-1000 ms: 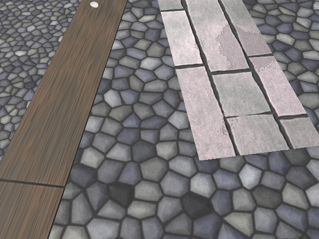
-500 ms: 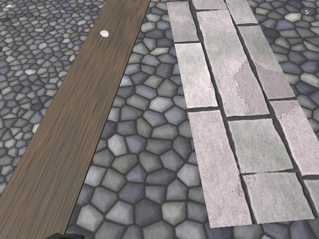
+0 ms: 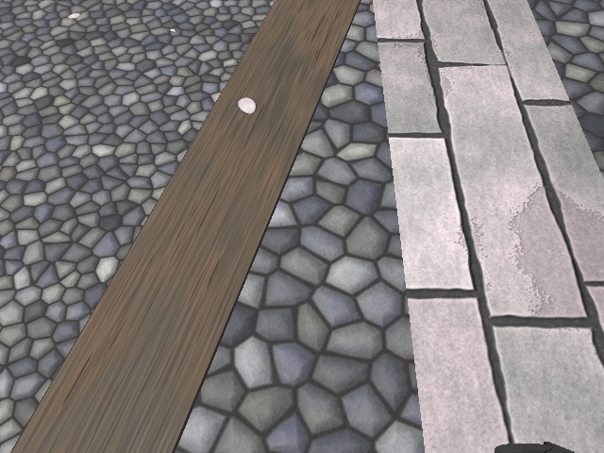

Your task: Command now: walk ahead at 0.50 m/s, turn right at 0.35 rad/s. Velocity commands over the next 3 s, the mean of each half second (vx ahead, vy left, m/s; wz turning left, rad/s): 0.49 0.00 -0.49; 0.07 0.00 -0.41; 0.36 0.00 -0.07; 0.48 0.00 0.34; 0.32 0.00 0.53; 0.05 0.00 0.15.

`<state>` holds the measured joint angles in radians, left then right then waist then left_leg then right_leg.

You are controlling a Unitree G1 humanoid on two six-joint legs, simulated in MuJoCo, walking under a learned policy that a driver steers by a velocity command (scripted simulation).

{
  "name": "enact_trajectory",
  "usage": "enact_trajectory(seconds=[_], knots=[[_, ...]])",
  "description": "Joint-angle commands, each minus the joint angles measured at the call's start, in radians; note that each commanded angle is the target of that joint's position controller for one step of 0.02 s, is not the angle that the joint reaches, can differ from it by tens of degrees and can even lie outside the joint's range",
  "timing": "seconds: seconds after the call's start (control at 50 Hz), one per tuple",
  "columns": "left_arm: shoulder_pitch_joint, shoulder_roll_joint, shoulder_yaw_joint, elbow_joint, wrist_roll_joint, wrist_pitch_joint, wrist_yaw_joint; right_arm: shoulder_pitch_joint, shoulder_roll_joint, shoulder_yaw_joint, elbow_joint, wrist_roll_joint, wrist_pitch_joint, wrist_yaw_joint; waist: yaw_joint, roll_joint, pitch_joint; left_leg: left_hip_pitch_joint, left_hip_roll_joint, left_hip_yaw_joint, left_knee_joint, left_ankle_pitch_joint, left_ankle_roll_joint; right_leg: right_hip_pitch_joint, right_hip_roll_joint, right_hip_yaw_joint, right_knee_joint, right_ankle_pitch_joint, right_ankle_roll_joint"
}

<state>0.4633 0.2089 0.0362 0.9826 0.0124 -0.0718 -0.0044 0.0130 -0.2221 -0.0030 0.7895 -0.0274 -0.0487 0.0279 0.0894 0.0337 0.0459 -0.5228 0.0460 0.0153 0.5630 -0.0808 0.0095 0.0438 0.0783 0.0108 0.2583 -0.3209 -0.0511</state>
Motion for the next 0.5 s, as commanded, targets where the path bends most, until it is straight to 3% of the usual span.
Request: enact_trajectory(seconds=[0.02, 0.04, 0.06, 0.08, 0.1, 0.12, 0.14, 0.16, 0.2, 0.26, 0.38, 0.46, 0.5], knots=[[-0.043, 0.194, 0.043, -0.053, 0.001, -0.005, 0.009, 0.146, -0.134, -0.044, -0.014, -0.001, -0.034, -0.02, -0.138, -0.093, -0.061, 0.267, -0.052, 0.013, -0.114, -0.063, 0.037, -0.077, -0.239, 0.159, 0.19, 0.686, -0.104], [-0.05, 0.17, 0.038, -0.065, -0.007, -0.008, 0.005, 0.297, -0.184, -0.062, 0.024, -0.019, -0.048, -0.034, -0.196, -0.034, -0.163, 0.499, 0.026, -0.059, -0.137, -0.069, 0.074, -0.186, -0.18, 0.117, 0.397, 0.586, -0.083], [-0.027, 0.086, 0.019, -0.114, -0.031, -0.011, 0.003, 0.428, -0.279, -0.084, 0.02, -0.046, -0.052, -0.049, -0.223, 0.115, -0.322, 0.77, 0.309, -0.372, -0.172, -0.204, 0.133, -0.421, -0.077, 0.039, 0.711, 0.205, -0.05], [0.034, 0.092, 0.025, -0.127, -0.034, -0.001, 0.007, 0.395, -0.304, -0.097, 0.025, -0.023, -0.029, -0.045, -0.174, 0.264, -0.372, 0.815, 0.428, -0.685, -0.287, -0.27, 0.215, -0.634, 0.005, 0.007, 0.897, -0.221, -0.047], [0.0, 0.158, 0.042, -0.099, -0.01, 0.016, 0.013, 0.312, -0.203, -0.075, 0.003, -0.011, -0.02, -0.04, -0.145, 0.091, -0.221, 0.687, 0.38, -0.577, -0.3, -0.359, 0.198, -0.686, -0.076, 0.054, 0.963, -0.162, -0.056], [-0.053, 0.14, 0.042, -0.101, -0.004, 0.019, 0.001, 0.247, -0.135, -0.059, -0.005, -0.003, -0.024, -0.036, -0.131, 0.028, -0.106, 0.558, 0.326, -0.435, -0.331, -0.321, 0.178, -0.681, -0.11, 0.057, 0.943, -0.079, -0.05], [-0.072, 0.113, 0.039, -0.105, -0.003, 0.024, -0.007, 0.216, -0.106, -0.051, -0.003, -0.004, -0.029, -0.035, -0.109, 0.033, -0.054, 0.469, 0.281, -0.322, -0.368, -0.23, 0.15, -0.649, -0.138, 0.051, 0.905, -0.029, -0.041], [-0.086, 0.11, 0.042, -0.109, 0.012, 0.037, -0.015, 0.219, -0.093, -0.047, 0.009, 0.0, -0.037, -0.04, -0.093, 0.06, -0.026, 0.417, 0.249, -0.24, -0.387, -0.152, 0.134, -0.63, -0.156, 0.046, 0.88, -0.009, -0.03], [-0.087, 0.088, 0.04, -0.115, 0.02, 0.059, -0.029, 0.242, -0.099, -0.051, 0.026, 0.006, -0.055, -0.04, -0.075, 0.065, -0.025, 0.383, 0.233, -0.15, -0.408, -0.038, 0.134, -0.612, -0.163, 0.031, 0.884, 0.035, -0.012], [-0.177, 0.087, 0.041, -0.152, 0.021, 0.071, -0.042, 0.276, -0.111, -0.059, 0.048, 0.014, -0.071, -0.039, -0.073, 0.042, -0.011, 0.416, 0.225, -0.045, -0.433, 0.058, 0.142, -0.702, -0.178, 0.023, 0.856, 0.13, 0.007], [-0.384, 0.063, 0.02, -0.233, 0.019, 0.068, -0.065, 0.33, -0.122, -0.064, 0.083, 0.008, -0.066, -0.038, -0.106, 0.042, 0.034, 0.441, 0.195, 0.128, -0.43, 0.161, 0.13, -0.7, -0.168, -0.047, 0.557, 0.323, 0.012], [-0.481, 0.076, 0.015, -0.28, 0.026, 0.066, -0.074, 0.392, -0.153, -0.074, 0.112, 0.007, -0.053, -0.046, -0.132, 0.038, 0.055, 0.549, 0.232, 0.182, -0.388, 0.268, 0.116, -0.666, -0.145, -0.113, 0.42, 0.262, -0.034], [-0.444, 0.075, 0.018, -0.274, 0.037, 0.06, -0.066, 0.383, -0.167, -0.077, 0.118, 0.008, -0.037, -0.056, -0.109, 0.044, 0.044, 0.591, 0.221, 0.23, -0.238, 0.658, 0.095, -0.593, -0.083, -0.161, 0.369, 0.187, -0.059]])
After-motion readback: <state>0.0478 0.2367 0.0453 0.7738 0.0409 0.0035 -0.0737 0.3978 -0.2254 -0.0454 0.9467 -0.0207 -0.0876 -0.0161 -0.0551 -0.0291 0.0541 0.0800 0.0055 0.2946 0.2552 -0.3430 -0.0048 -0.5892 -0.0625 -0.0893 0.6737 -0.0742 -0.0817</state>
